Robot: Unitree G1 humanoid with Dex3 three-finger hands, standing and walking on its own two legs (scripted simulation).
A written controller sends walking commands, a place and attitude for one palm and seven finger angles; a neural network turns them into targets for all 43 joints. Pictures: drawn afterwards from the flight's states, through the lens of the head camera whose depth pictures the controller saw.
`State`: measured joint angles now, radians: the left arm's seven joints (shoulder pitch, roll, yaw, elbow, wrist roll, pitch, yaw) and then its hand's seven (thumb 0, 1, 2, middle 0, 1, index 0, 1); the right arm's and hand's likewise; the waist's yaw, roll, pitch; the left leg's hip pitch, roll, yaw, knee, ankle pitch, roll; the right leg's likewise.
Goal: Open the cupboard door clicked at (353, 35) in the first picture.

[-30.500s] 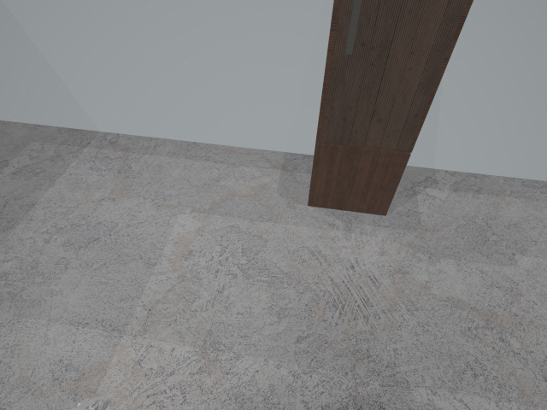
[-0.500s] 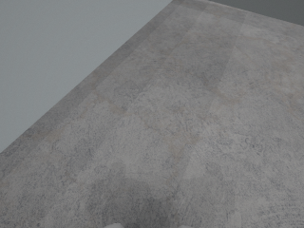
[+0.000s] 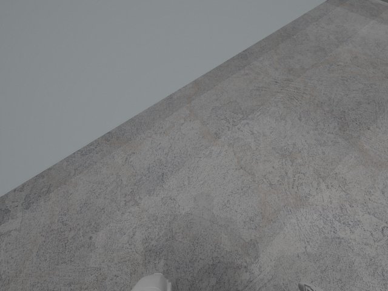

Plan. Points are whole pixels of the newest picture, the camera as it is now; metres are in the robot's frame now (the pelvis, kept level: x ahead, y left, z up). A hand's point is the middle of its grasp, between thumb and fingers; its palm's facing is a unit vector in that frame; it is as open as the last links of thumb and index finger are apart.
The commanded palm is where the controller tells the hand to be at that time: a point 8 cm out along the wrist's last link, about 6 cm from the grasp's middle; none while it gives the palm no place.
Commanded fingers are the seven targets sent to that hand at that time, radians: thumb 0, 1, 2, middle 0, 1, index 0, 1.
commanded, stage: turn to face it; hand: left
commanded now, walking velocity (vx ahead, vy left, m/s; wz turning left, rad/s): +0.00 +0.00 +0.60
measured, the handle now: out of the picture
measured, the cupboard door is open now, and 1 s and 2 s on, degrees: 44 44 44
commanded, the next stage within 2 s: none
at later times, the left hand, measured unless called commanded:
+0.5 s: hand out of the picture +0.07 +0.20 -0.15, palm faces +0.29 -0.91 -0.30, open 7.4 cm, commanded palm none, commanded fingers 0.00 0.90 0.90 -0.20 -0.30 -0.20 -0.30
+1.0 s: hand out of the picture -0.01 +0.21 -0.17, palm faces +0.59 -0.77 -0.26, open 7.4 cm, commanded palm none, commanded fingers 0.00 0.90 0.90 -0.20 -0.30 -0.20 -0.30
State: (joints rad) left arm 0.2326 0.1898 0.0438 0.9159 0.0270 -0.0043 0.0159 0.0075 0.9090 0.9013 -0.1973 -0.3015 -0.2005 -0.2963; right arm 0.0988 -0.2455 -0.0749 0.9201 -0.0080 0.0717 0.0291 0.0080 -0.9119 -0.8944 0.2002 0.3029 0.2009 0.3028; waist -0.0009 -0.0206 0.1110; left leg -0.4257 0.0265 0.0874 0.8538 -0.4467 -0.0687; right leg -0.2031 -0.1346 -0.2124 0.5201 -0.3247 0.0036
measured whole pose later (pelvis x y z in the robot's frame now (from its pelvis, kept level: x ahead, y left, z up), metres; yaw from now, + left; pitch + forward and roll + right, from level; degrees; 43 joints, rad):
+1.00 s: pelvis +0.04 -0.02 +0.00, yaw +35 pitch +2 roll -1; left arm 0.15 0.26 0.08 0.90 0.02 0.05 0.01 0.01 0.91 0.90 -0.19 -0.30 -0.20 -0.30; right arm 0.16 -0.22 -0.05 0.91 -0.02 0.03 0.00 0.00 -0.91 -0.89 0.21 0.30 0.21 0.30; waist 0.00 -0.01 0.10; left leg -0.31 -0.01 -0.04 0.53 -0.25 0.02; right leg -0.45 -0.07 -0.02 0.95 -0.44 0.08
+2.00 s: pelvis +0.11 -0.01 +0.00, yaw +72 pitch +0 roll +1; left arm 0.19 0.19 0.04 0.88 0.03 0.01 0.02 0.01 0.91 0.90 -0.20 -0.30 -0.20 -0.30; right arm 0.16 -0.24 -0.09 0.94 -0.01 0.08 0.02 0.01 -0.91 -0.89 0.20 0.30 0.20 0.30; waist -0.03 0.01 0.09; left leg -0.47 0.00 0.03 1.02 -0.47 -0.06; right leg -0.21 -0.11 -0.13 0.53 -0.31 0.02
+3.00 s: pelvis +0.04 +0.10 +0.00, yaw +89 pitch +1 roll +0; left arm 0.30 0.22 0.08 1.09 0.03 0.02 -0.01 0.01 0.92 0.90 -0.19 -0.30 -0.20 -0.30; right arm 0.20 -0.16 -0.03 0.97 -0.02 -0.05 -0.01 0.00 -0.91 -0.89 0.20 0.30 0.20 0.30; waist 0.03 -0.05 0.06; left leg -0.23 -0.01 0.13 0.49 -0.28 0.06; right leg -0.46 -0.13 -0.07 1.15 -0.39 0.02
